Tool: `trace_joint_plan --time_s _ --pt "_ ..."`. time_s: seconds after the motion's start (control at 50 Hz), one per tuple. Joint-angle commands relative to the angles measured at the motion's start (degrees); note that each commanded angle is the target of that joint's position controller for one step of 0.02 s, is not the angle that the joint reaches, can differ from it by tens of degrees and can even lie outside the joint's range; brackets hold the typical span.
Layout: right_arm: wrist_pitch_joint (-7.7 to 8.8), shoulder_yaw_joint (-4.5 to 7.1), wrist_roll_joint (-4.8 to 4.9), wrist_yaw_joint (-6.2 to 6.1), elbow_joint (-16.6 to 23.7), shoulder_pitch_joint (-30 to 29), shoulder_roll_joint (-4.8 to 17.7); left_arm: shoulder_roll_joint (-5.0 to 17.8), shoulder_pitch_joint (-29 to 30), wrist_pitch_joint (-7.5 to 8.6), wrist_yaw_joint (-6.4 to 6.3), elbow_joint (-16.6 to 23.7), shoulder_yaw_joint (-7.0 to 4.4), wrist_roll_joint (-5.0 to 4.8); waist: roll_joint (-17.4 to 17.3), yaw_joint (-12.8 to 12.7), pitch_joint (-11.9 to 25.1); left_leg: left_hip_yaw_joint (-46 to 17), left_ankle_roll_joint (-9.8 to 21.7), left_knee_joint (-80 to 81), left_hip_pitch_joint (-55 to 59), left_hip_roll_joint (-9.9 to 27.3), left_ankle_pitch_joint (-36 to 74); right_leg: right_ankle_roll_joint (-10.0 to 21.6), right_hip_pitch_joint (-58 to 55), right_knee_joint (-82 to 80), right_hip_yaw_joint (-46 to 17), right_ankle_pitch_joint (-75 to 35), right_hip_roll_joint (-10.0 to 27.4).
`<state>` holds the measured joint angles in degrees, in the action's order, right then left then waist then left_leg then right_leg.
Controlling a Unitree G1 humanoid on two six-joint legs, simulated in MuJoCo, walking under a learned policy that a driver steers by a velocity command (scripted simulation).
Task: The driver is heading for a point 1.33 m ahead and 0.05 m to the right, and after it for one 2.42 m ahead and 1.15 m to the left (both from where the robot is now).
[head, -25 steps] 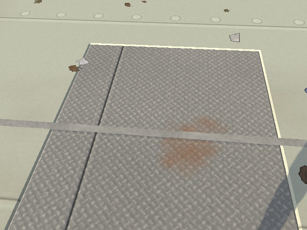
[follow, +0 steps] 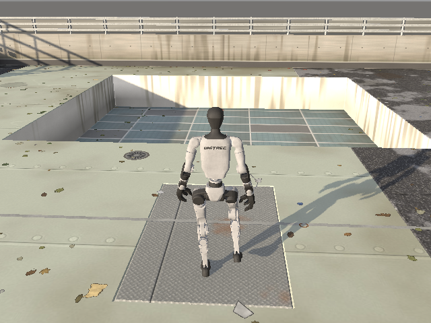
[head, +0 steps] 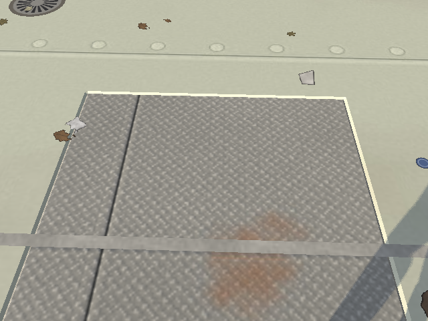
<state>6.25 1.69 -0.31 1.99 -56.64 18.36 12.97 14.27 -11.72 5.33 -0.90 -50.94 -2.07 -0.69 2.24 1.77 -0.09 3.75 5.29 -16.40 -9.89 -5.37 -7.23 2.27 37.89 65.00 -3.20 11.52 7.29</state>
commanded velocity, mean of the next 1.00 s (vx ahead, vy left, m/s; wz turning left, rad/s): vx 0.50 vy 0.00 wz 0.00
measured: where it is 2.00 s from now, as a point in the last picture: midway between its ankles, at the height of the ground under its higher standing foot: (218, 235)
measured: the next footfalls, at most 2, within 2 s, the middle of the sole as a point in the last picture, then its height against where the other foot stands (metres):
right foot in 0.30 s outside the picture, level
left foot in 0.86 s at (193, 282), level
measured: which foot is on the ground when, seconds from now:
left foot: down 0.00-0.32, up 0.34-0.84, down 0.86-1.00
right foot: up 0.00-0.28, down 0.30-0.88, up 0.90-1.00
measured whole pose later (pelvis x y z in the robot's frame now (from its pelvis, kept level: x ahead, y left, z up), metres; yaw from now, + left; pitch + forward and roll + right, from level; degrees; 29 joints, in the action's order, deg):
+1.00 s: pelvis +0.55 -0.01 -0.01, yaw +1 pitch +1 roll +0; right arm 5.7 3.1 0.0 2.0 -51.9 10.4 13.9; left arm 14.8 -16.8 5.6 -0.2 -55.0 -2.9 -1.4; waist 1.7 0.1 -1.4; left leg 3.6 3.7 -26.3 -19.5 -1.8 -8.5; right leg 2.9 24.9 67.9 -1.6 19.8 3.3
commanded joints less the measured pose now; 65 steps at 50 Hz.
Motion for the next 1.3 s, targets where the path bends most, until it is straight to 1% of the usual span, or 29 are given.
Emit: trace_joint_plan --time_s 0.02,0.1,0.2,0.24,0.28,0.3,0.32,0.34,0.36,0.4,0.42,0.46,0.52,0.64,0.74,0.8,0.84,0.86,0.88,0.9,0.92,0.94,0.96,0.98,1.02,1.06,1.12,1.2,1.3 --pt "1.01 1.22 0.1 -1.13 3.18 -2.36 7.62 2.56 -1.9 -0.21 -0.37 2.43 -0.73 0.71 -4.26 -2.68 -3.12 -11.81 9.82 11.64 -6.08 16.01 4.17 -1.54 1.06 -8.32 -0.1 -9.27 2.38" --pt "0.25 1.5 1.02 -1.96 2.18 2.26 9.23 1.62 7.39 0.44 0.35 4.82 -0.33 0.15 -4.38 0.71 -3.1 -9.02 7.25 10.61 -1.19 15.11 4.89 -2.01 -1.02 -24.79 2.18 -17.58 -0.3" --pt "-0.96 1.84 1.53 -2.1 0.27 6.38 9.77 2.56 14.23 0.98 2.09 7.66 -0.18 -0.59 -5.25 2.69 -4.64 -10.31 6.42 6.37 8.29 18.85 3.39 -0.79 -0.68 -33.28 2.42 -12.23 -1.89" --pt "-1.58 2.19 1.56 -2.23 0.2 5.76 10.48 3.86 12.62 1.49 2.65 7.9 -0.61 -0.59 -6.08 1.03 -3.7 -11.05 5.48 3.09 10.71 20.13 6.74 0.84 -4.29 -35.62 3.02 -7.65 -2.92" --pt "-2.21 1.87 1.18 -2.23 0.81 3.66 9.89 7.25 1.05 1.85 2.5 4.67 -2.58 -0.43 -5.96 -5.22 2.83 -7.81 3.28 -10.47 9.28 16.5 23.1 3.37 -20.26 -37.92 5.69 -5.86 -6.29" --pt "-2.15 0.81 0.27 -2.21 2.27 3.17 7.56 11.8 -10.82 1.94 2.03 1.94 -4.12 0.04 -1.73 -9.56 11.6 -4.32 1.1 -27.43 -0.17 12.88 18.32 7.06 -37.66 -36.6 -2.31 -7.03 0.92" --pt "-0.81 -1.25 0.39 -1.67 2.8 9.47 0.61 17.41 -17.32 1.37 2.12 0.33 -5.55 0.61 13.23 -7.91 19.12 -1.05 -3.31 -49.66 -24.87 2.65 -6.67 15.92 -59.58 -41.35 -28.03 2.13 14.16" --pt "0.7 -0.51 1.27 -1.44 2.06 8.46 4.32 12.11 -17.49 1.45 2.31 0.48 -4.0 0.66 11.58 -8.58 20.87 -10.37 -2.25 -58.04 -31.92 3.1 -23.94 16.0 -60.28 -47.68 -38.86 5.61 15.62" --pt "1.45 0.81 2.73 -1.22 3.75 3.18 9.11 9.06 -11.97 1.59 2.29 1.41 -2.94 0.41 7.94 -7.27 12.73 -10.61 -0.98 -60.42 -36.09 6.51 -19.92 12.96 -53.15 -48.05 -30.42 4.31 13.97" --pt "1.11 1.18 1.75 -1.87 4.89 -2.02 8.52 5.54 -2.63 1.4 2.68 3.32 -1.69 0.53 0.72 -3.85 4.69 -8.04 -1.12 -54.85 -32.11 11.6 -10.42 10.61 -37.52 -51.44 -16.93 -5.13 9.22" --pt "0.28 1.42 1.35 -2.07 4.87 -1.26 7.48 4.4 -1.28 1.55 2.9 3.21 -1.32 0.91 2.02 -1.95 3.32 -8.21 -1.33 -51.72 -28.47 13.25 -7.82 9.73 -32.94 -53.36 -12.88 -7.5 7.21" --pt "-1.17 1.31 1.26 -2.18 4.14 0.67 5.15 4.1 -2.33 1.79 3.08 1.88 -1.33 0.95 2.51 -0.57 2.14 -7.19 -2.17 -49.24 -25.4 13.45 -5.52 10.17 -28.95 -55.78 -8.38 -11.85 5.13" --pt "-1.8 1.65 0.75 -2.42 5.97 -3.87 5.22 6.32 -5.6 1.78 2.23 0.02 -1.95 1.0 0.93 -0.86 -0.23 -6.91 -3.58 -42.6 -30.46 13.87 0.37 10.89 -29.75 -57.33 -5.16 -17.84 5.14" --pt "-1.21 1.27 0.89 -1.67 9.57 -16.28 3.72 7.35 -10.43 0.85 0.82 -2.15 -2.0 0.33 1.18 -4.21 -2.9 -4.73 -4.2 -23.09 -30.48 11.82 13.33 8.98 -32.57 -59.01 -0.72 -14.58 3.75" --pt "-0.57 0.95 1.49 -0.22 12.35 -23.23 4.02 7.83 -14.22 -0.2 0.39 -4.75 -2.42 -0.19 1.33 -5.82 -5.58 -4.53 -2.75 -15.76 -31.78 10.65 10.28 8.62 -40.65 -56.31 -0.89 -14.23 6.98" --pt "0.02 1.46 1.54 0.58 12.64 -21.49 5.55 8.84 -12.86 -0.94 0.05 -4.98 -2.98 -0.37 2.25 -3.62 -3.93 -3.3 -0.68 -13.38 -26.14 9.01 4.32 7.34 -43.54 -51.7 -0.79 -22.34 8.29" --pt "0.16 3.38 1.37 0.26 9.26 -9.87 8.8 8.8 -10.47 -1.53 0.05 -4.42 -2.88 -0.13 2.72 2.66 3.04 0.04 1.57 -12.15 -8.92 5.0 3.27 5.37 -41.17 -38.42 2.07 -39.2 4.96" --pt "0.08 4.8 1.04 -0.25 6.32 1.07 12.32 7.19 -10.21 -1.58 0.08 -3.43 -2.09 0.48 -0.05 6.7 10.59 -5.26 4.28 -14.05 8.39 9.67 4.55 3.45 -31.67 -23.71 4.3 -33.01 1.76" --pt "-0.3 6.25 0.02 -0.57 4.81 8.72 18.17 0.58 -16.98 -0.5 0.79 -2.79 -0.11 0.75 -13.8 5.07 19.55 -31.22 13.51 -10.77 31.75 24.72 -3.66 -0.98 -7.58 0.28 6.2 -6.99 -7.96" --pt "-0.4 4.9 0.49 -0.41 4.73 8.58 14.38 1.44 -16.49 1.14 1.14 -3.69 -0.1 0.0 -16.5 5.14 23.4 -46.73 15.2 -1.49 34.0 28.18 -8.24 -0.59 0.75 10.0 -2.71 20.59 -10.48" --pt "-0.22 3.9 1.0 -0.42 5.36 3.62 11.23 6.67 -11.12 2.08 1.37 -2.08 -1.51 -1.64 -13.07 4.43 14.54 -39.04 11.79 -0.69 26.86 26.28 -9.94 0.67 6.05 13.65 -3.85 18.18 -6.76" --pt "-0.22 3.21 0.99 -0.47 6.75 -1.8 9.09 7.43 -6.83 2.35 1.11 -0.8 -1.65 -1.93 -8.71 2.75 8.8 -30.69 9.67 0.43 17.57 24.27 -6.67 1.31 5.66 11.62 -1.91 12.54 -3.36" --pt "-0.14 2.6 0.56 -0.21 7.25 -5.74 7.16 7.02 -4.62 2.05 0.62 -0.46 -1.98 -1.15 -5.17 0.87 4.55 -24.65 8.44 2.53 8.75 21.85 -2.35 1.2 3.04 7.74 -0.81 8.04 -1.07" --pt "0.13 2.13 -0.02 -0.01 7.26 -7.5 5.7 6.22 -5.42 1.22 0.24 -0.62 -2.37 -0.55 -6.25 -1.27 2.98 -20.43 7.35 4.41 3.16 19.67 0.28 1.21 -0.88 4.38 -1.15 5.17 0.77" --pt "0.38 2.1 -0.15 0.16 6.16 -6.84 5.47 3.48 -7.85 -0.32 0.08 -1.32 -2.21 -0.31 -7.28 -2.9 2.02 -16.23 7.73 7.36 -1.74 17.84 2.98 0.76 -4.8 1.42 -0.57 2.83 1.47" --pt "0.6 2.51 -0.11 -0.43 5.0 -4.76 7.35 3.49 -5.79 -0.96 -0.13 -0.4 -2.44 -0.03 -6.24 -3.14 0.29 -13.67 8.51 9.06 -2.41 17.67 6.65 -0.21 -2.23 -2.36 -0.18 -0.87 1.88" --pt "0.15 2.55 -0.05 -1.57 3.85 -2.03 8.28 3.72 0.74 -0.93 -0.17 1.8 -2.69 0.56 -4.95 -1.91 -1.66 -10.94 7.87 9.12 0.3 17.39 15.0 -1.69 2.82 -12.09 0.27 -8.8 1.61" --pt "-0.78 2.13 0.07 -2.35 2.56 0.31 8.48 1.15 7.12 -0.43 0.63 3.25 -1.63 0.72 -5.8 -0.04 -1.11 -3.39 4.67 5.75 -0.56 13.67 28.64 -1.88 -5.67 -27.18 4.13 -18.09 -2.55" --pt "-2.32 2.14 0.56 -2.87 0.42 1.26 8.72 3.15 9.93 -0.21 1.8 4.36 -1.61 0.8 -7.2 0.18 0.0 -6.01 4.13 -1.39 7.76 16.92 30.36 0.05 -8.28 -34.72 2.89 -14.25 -4.59"
Keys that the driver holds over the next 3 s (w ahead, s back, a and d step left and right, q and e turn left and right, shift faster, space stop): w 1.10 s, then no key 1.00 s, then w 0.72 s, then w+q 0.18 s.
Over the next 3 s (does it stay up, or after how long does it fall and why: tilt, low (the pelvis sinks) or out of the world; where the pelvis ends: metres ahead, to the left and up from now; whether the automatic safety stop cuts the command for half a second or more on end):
stays up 1.19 0.02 -0.01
